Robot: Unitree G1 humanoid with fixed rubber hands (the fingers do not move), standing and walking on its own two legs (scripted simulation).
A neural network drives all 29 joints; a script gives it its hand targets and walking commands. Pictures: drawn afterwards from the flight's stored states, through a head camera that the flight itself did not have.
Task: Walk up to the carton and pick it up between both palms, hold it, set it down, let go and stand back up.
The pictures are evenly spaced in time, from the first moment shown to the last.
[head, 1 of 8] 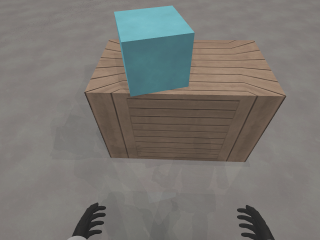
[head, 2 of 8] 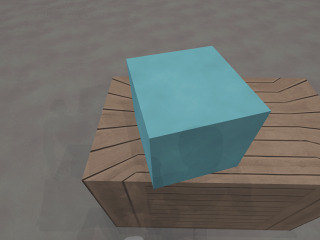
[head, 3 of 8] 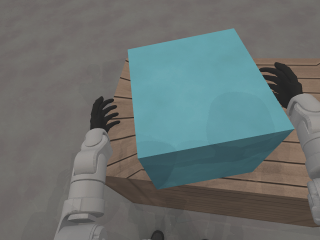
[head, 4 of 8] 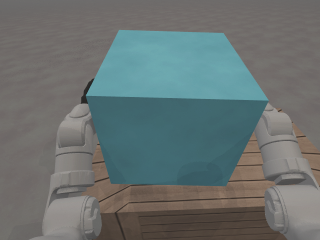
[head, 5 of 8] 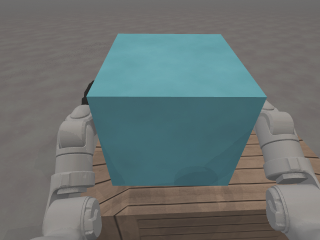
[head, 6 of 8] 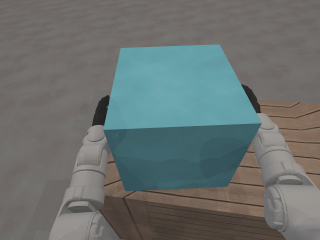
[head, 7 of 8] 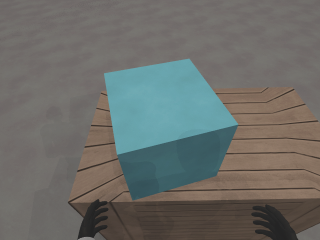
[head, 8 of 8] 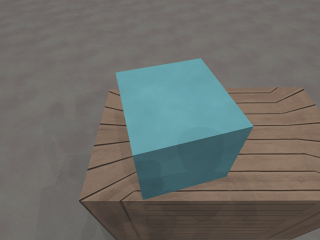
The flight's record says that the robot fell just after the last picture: no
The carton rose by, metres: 0.23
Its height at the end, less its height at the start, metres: +0.00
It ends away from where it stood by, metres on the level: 0.04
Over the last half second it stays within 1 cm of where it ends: yes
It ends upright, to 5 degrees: yes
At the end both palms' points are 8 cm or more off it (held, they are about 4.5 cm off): yes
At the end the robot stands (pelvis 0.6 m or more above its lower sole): yes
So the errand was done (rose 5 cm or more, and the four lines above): yes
